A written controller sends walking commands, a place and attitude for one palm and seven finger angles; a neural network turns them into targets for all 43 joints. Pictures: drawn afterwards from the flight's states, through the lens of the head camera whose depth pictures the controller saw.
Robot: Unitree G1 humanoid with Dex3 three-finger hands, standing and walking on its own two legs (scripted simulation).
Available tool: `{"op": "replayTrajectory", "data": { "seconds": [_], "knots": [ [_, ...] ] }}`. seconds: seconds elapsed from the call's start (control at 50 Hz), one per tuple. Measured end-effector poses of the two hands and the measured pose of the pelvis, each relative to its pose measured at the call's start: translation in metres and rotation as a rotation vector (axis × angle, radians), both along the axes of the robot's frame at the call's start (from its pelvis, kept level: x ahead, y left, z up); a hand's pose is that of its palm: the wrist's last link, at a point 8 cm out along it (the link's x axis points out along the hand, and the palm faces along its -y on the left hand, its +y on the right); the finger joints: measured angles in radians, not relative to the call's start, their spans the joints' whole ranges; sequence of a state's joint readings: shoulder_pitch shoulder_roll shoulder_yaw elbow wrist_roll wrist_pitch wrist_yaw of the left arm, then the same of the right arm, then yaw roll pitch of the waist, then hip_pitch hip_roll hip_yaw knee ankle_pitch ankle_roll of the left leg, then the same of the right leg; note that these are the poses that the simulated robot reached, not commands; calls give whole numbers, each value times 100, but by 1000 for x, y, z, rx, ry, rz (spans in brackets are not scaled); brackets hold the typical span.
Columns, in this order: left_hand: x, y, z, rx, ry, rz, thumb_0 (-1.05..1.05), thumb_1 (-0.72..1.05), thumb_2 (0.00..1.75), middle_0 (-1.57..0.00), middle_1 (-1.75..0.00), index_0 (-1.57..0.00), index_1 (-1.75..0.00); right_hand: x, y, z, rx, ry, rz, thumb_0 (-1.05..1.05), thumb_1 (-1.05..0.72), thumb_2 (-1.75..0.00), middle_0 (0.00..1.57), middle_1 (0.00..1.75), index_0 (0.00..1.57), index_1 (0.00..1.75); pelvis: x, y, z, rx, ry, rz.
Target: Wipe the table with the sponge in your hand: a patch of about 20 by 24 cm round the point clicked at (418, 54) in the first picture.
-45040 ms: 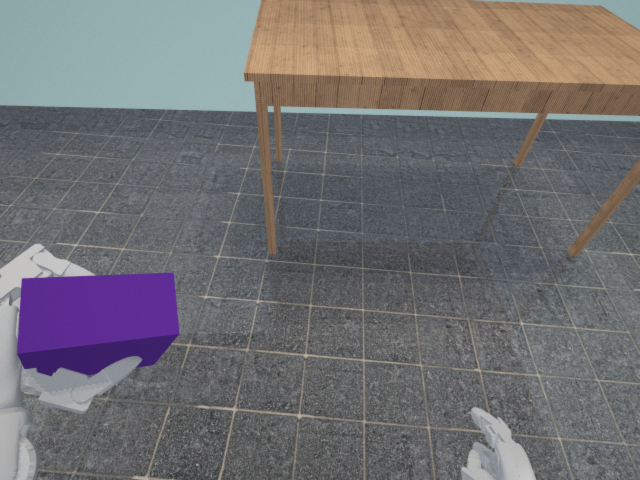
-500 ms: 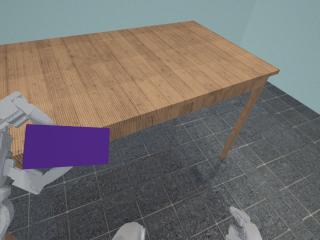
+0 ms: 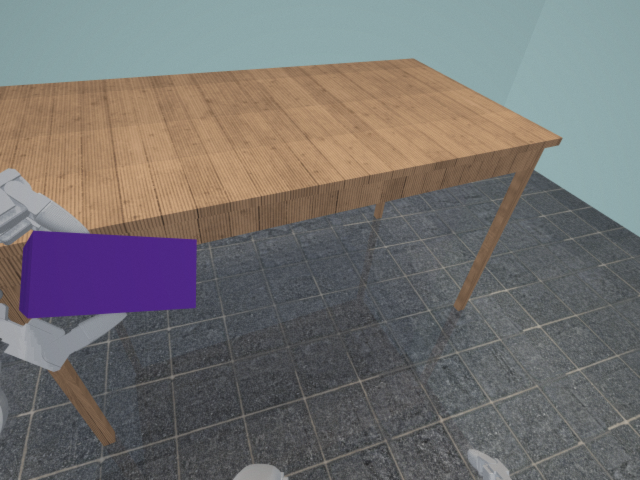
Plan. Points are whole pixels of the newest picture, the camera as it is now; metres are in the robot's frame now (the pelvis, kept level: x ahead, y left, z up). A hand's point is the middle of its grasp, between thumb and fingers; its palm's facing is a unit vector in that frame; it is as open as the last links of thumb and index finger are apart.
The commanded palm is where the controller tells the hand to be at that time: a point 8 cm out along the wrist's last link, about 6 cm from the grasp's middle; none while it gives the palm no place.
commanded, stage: stop stepping back and stand still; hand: left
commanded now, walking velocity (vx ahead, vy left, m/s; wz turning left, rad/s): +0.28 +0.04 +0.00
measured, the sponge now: (125, 276) +0.22 +0.21 +0.22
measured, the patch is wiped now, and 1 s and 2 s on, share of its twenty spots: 1.00 1.00 1.00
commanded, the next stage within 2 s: stand and wait in 1.26 s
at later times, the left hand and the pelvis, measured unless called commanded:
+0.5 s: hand (22, 326) +0.14 +0.23 +0.25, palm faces +0.46 -0.80 -0.39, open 9.8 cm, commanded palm +0.08 +0.26 +0.25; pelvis -0.09 -0.01 +0.00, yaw -2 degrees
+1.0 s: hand (66, 332) +0.16 +0.22 +0.22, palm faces +0.42 -0.84 -0.34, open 9.8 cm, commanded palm +0.10 +0.26 +0.25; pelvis -0.06 -0.01 +0.02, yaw -1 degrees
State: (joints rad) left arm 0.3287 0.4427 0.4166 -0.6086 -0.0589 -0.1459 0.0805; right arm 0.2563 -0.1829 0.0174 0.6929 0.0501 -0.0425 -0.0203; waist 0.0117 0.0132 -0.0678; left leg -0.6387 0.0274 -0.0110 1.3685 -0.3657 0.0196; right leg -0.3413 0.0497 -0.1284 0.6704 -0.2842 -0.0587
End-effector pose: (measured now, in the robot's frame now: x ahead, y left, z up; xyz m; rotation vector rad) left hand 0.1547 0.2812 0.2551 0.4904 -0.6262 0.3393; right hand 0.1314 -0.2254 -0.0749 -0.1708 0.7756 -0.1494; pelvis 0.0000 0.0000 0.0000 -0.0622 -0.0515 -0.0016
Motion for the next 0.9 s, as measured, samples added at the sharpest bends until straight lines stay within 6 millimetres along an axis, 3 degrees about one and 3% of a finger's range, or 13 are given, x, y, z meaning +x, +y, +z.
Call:
{"op": "replayTrajectory", "data": {
  "seconds": [0.12, 0.16, 0.24, 0.38, 0.46, 0.54, 0.62, 0.68, 0.74, 0.82, 0.9],
  "knots": [
    [-17, 23, -13, -149, -37, 23, -1, -54, 107, -76, -138, -80, -139, -20, 1, 23, -62, -117, -6, 2, -90, -90, 20, 30, 20, 30, -40, 9, -4, 23, 75, -12],
    [-22, 21, -21, -152, -30, -7, -1, -54, 107, -75, -138, -80, -140, -27, 2, 25, -81, -176, -19, 2, -90, -90, 20, 30, 20, 30, -56, 14, -12, 43, 73, -22],
    [-35, 5, -21, -103, 39, -56, -1, -54, 107, -75, -138, -80, -140, -55, 9, 33, -24, -246, -70, 2, -90, -90, 20, 30, 20, 30, -68, 16, -5, 90, 36, -67],
    [-54, -2, 16, -22, 33, -35, -1, -54, 107, -76, -138, -81, -139, -110, 12, 13, 39, -57, -62, 1, -90, -90, 20, 30, 20, 30, -80, 7, 19, 36, 49, -38],
    [-54, -4, 19, 20, 72, 49, -1, -54, 107, -76, -138, -80, -139, -127, -1, -6, 58, 9, -66, 2, -90, -90, 20, 30, 20, 30, -84, -6, 14, 24, 51, -38],
    [-57, -17, -9, -19, 132, 36, -1, -54, 107, -75, -139, -80, -140, -128, -25, -25, 26, 63, -64, 2, -90, -90, 20, 30, 20, 30, -94, -12, 1, -1, 28, -21],
    [-65, -29, -24, -67, 163, -26, -1, -54, 107, -76, -138, -80, -140, -119, -43, -7, -40, 47, -97, 2, -90, -90, 20, 30, 20, 30, -94, -12, 4, 25, 28, -40],
    [-69, -34, -19, -31, 104, -65, -1, -54, 107, -76, -138, -80, -139, -104, -51, 9, -114, -42, -104, 2, -90, -90, 20, 30, 20, 30, -94, -9, -3, 25, 37, -54],
    [-66, -34, -2, 12, 49, -40, -1, -54, 107, -76, -138, -81, -139, -90, -50, 21, -105, -108, -107, 2, -91, -90, 20, 30, 19, 29, -92, -14, 3, 50, 32, -61],
    [-57, -27, 19, 28, -9, 42, -1, -54, 107, -76, -138, -81, -139, -71, -42, 23, -52, -151, -57, 2, -91, -90, 20, 30, 19, 29, -81, -22, 8, 45, 41, -25],
    [-46, -21, 5, -45, 67, 68, -1, -54, 107, -76, -138, -80, -140, -57, -35, 14, -12, -88, -23, 1, -90, -90, 20, 30, 19, 29, -74, -21, 12, 24, 36, 2]
  ]
}}
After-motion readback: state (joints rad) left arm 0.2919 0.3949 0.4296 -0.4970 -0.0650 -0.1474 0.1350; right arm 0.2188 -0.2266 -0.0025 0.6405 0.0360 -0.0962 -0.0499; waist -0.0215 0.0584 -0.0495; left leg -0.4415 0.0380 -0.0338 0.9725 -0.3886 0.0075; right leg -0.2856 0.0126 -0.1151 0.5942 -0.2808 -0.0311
